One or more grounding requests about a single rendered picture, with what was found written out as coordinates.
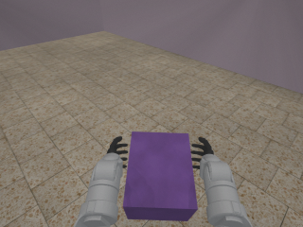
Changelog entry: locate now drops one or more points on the left robot forearm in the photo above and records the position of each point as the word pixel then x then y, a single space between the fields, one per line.
pixel 100 207

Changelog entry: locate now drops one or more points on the right robot forearm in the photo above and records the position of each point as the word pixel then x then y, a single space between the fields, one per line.
pixel 223 203

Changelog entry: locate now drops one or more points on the robot right hand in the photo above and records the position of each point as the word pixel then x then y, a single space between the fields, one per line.
pixel 205 147

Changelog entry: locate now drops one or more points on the robot left hand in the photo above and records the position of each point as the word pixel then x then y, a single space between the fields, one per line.
pixel 114 146

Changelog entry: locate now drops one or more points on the carton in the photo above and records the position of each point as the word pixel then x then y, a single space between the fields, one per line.
pixel 160 180

